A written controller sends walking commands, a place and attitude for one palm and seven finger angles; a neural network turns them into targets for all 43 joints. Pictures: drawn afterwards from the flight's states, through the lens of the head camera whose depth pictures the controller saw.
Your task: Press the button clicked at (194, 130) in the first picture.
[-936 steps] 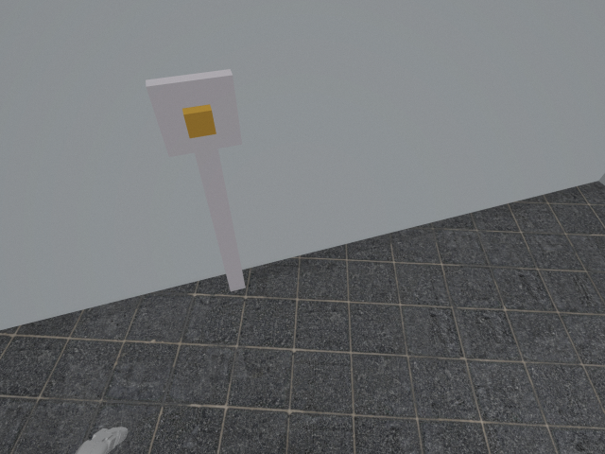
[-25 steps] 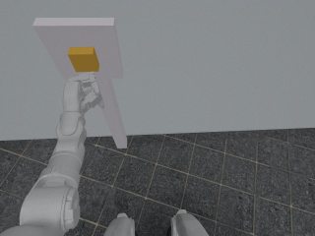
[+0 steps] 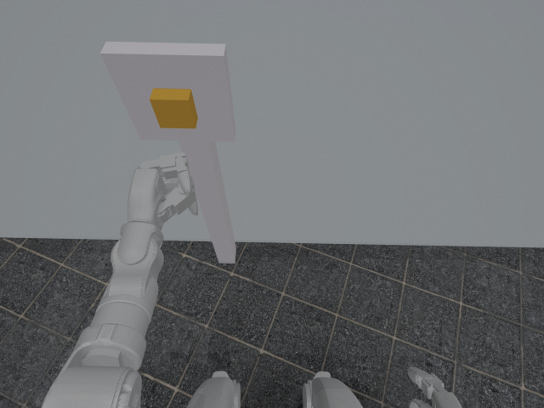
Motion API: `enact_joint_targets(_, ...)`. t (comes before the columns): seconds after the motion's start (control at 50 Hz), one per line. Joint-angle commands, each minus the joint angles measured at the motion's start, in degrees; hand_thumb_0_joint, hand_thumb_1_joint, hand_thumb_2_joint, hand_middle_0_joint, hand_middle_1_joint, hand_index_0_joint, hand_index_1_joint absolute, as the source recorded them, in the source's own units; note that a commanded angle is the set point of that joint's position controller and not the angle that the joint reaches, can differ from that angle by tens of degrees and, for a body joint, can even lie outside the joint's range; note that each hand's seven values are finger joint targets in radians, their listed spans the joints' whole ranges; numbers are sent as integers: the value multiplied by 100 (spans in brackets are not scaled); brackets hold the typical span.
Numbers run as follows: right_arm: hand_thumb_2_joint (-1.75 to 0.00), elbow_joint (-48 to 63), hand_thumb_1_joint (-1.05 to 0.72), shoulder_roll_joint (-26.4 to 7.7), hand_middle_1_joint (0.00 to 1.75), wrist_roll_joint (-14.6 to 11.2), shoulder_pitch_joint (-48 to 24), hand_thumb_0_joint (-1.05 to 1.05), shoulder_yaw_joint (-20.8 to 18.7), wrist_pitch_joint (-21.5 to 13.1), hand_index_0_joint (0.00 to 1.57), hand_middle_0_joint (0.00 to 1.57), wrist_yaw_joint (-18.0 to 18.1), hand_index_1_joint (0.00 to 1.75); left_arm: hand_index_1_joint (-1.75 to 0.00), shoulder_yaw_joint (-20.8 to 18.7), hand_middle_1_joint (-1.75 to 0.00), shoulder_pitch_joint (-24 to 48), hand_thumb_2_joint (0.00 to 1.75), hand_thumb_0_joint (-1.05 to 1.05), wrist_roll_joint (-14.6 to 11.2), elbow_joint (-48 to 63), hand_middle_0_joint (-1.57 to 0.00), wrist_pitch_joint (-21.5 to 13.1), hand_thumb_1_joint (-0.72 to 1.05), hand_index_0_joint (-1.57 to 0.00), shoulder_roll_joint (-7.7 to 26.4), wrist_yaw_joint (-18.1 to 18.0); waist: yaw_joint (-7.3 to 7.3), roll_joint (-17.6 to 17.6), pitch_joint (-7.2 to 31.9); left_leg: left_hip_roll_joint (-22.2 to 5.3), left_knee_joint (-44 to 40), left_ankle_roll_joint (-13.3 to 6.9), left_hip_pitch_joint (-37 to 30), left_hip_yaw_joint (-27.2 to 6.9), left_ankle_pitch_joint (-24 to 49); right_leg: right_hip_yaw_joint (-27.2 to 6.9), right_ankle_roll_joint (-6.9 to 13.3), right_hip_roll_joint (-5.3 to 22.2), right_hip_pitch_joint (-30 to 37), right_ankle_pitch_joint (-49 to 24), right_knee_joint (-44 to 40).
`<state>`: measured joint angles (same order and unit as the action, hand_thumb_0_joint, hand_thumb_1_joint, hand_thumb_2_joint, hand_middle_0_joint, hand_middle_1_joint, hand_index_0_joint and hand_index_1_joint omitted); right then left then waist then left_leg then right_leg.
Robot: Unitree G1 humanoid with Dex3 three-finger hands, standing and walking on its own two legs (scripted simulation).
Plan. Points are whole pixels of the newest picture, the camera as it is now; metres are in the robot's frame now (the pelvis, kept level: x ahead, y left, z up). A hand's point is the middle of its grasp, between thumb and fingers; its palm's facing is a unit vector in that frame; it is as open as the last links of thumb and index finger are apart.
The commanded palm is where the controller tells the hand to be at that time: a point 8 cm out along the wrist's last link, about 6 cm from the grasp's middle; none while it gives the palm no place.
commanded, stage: draw the hand back to the body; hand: left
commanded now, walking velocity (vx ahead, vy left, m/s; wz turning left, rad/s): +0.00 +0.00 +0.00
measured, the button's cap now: (175, 107) +0.57 +0.16 +0.08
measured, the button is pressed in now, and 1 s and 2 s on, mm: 0 0 0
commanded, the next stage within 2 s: step back with the hand held close in 1.40 s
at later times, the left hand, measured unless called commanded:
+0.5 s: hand (115, 233) +0.30 +0.18 +0.14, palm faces +0.03 -0.99 -0.14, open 3.1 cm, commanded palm +0.27 +0.23 +0.15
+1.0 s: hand out of the picture +0.23 +0.24 +0.22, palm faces +0.35 -0.87 -0.36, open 3.1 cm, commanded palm +0.18 +0.29 +0.23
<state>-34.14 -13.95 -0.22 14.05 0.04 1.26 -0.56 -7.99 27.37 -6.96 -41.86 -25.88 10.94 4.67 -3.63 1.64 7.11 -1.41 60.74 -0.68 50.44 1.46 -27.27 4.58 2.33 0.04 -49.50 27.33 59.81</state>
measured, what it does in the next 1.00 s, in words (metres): rises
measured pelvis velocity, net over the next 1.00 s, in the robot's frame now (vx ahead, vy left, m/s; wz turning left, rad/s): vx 0.04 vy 0.02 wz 0.01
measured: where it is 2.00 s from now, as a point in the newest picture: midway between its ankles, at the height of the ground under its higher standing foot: outside the picture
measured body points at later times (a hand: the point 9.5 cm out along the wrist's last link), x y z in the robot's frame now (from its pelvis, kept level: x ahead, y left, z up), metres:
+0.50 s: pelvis +0.01 +0.01 +0.05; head +0.02 -0.01 +0.50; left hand +0.30 +0.23 +0.15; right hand +0.18 -0.24 -0.03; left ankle +0.02 +0.11 -0.66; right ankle +0.01 -0.10 -0.66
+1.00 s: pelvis +0.04 +0.02 +0.08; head +0.02 -0.01 +0.53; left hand +0.21 +0.29 +0.24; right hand +0.24 -0.18 +0.00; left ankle +0.02 +0.11 -0.66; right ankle +0.01 -0.10 -0.66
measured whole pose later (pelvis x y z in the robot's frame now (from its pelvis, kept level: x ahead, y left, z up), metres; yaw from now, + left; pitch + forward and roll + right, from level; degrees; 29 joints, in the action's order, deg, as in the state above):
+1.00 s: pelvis +0.04 +0.02 +0.08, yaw +1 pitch -4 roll +0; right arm -33.7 -12.7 0.4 10.4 3.8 -2.7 3.7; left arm -11.0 -26.3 -3.1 22.9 -2.2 17.5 -5.5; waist 3.8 4.2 -0.2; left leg 1.1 23.5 -1.9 4.9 1.8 -15.0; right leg 3.9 0.2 0.7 -3.6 14.8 22.1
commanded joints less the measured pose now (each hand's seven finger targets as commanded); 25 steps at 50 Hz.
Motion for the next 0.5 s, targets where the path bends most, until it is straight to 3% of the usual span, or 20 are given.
enact_joint_targets(0.0,-90,805,-90,-783,30,-83,372,0,-281,-137,20,20,101,30,-150,-477,-150,1159,90,0,-185,2006,-130,-260,90,-130,1171,12,197,39,2898,209,-971,-50,-1796,-165,2047,-429,-108,-134,2127,-2596,-998)
enact_joint_targets(0.06,-90,975,-90,-763,30,-146,307,0,-235,-121,20,20,140,30,-150,-431,-150,444,90,0,-315,2294,-130,49,90,-130,1109,89,239,-371,2454,213,-1264,-100,-1668,-128,1906,-417,-126,-144,2558,-2607,-1275)
enact_joint_targets(0.08,-90,994,-90,-747,30,-183,238,0,-218,-119,20,20,149,30,-150,-319,-150,262,90,0,-346,2394,-130,143,90,-130,994,122,214,-345,2156,202,-1364,-105,-1668,-103,1807,-411,-142,-137,2492,-2548,-1386)
enact_joint_targets(0.14,-90,1005,-90,-792,30,-234,153,0,-189,-138,20,20,218,30,-150,-326,-150,98,90,0,-481,2482,-130,386,90,-130,1009,204,121,-724,1357,192,-1616,-135,-1552,-94,1217,-448,-198,-108,2413,-1849,-1814)
enact_joint_targets(0.16,-90,1053,-90,-797,30,-251,83,0,-176,-163,20,20,242,30,-150,-205,-150,39,90,0,-500,2609,-130,419,90,-130,927,257,101,-634,1220,199,-1689,-146,-1648,-88,1108,-459,-191,-101,2372,-1648,-1922)
enact_joint_targets(0.26,-90,1125,-90,-765,30,-283,-162,0,-128,-362,20,20,312,30,-150,-167,-150,-209,90,0,-609,3393,-130,458,90,-130,1004,422,165,-131,1073,202,-1961,-148,-2158,-127,947,-452,-145,-87,2467,-1243,-2190)
enact_joint_targets(0.34,-90,1208,-90,-709,30,-295,-381,0,-75,-569,20,20,361,30,-150,-309,-150,-791,90,0,-705,4089,-130,546,90,-130,1141,520,339,217,1187,203,-2184,-126,-2603,-188,1177,-391,-97,-81,2756,-1494,-2254)
enact_joint_targets(0.4,-90,1249,-90,-725,30,-315,-525,0,-40,-669,20,20,396,30,-150,-471,-150,-1249,90,0,-812,4281,-130,774,90,-130,1272,581,359,-75,888,194,-2340,-127,-2626,-213,1091,-390,-126,-74,2864,-1371,-2445)
enact_joint_targets(0.42,-90,1224,-90,-654,30,-285,-812,0,-47,-577,20,20,522,30,-150,-221,-150,-1290,90,0,-105,4859,-130,924,90,-130,1673,-18,486,-161,955,174,-2651,-161,-3016,-156,1160,-574,-84,90,3076,-1208,-2820)
enact_joint_targets(0.44,-90,1264,-90,-612,30,-262,-808,0,-22,-560,20,20,597,30,-150,-124,-150,-1686,90,0,-41,4935,-130,1110,90,-130,1382,-313,413,-175,626,140,-2790,-161,-3128,-143,1132,-521,-113,99,3040,-1123,-2983)
enact_joint_targets(0.46,-90,1267,-90,-619,30,-254,-800,0,-7,-588,20,20,627,30,-150,-44,-150,-1843,90,0,-17,5118,-130,1232,90,-130,1303,-445,403,-341,543,136,-2848,-169,-3160,-188,1189,-504,-123,94,3098,-1154,-3068)
enact_joint_targets(0.48,-90,1209,-90,-608,30,-244,-818,0,14,-580,20,20,643,30,-150,26,-150,-2186,90,0,78,5191,-130,1349,90,-130,1199,-565,420,-64,408,108,-2944,-160,-3336,-185,1351,-432,-101,100,3186,-1363,-3059)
